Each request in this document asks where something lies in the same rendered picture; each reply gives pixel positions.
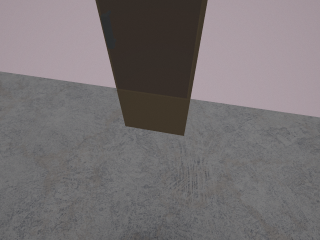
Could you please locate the cupboard door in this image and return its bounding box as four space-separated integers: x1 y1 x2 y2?
98 0 202 99

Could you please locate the handle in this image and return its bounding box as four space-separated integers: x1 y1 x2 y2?
100 10 117 49

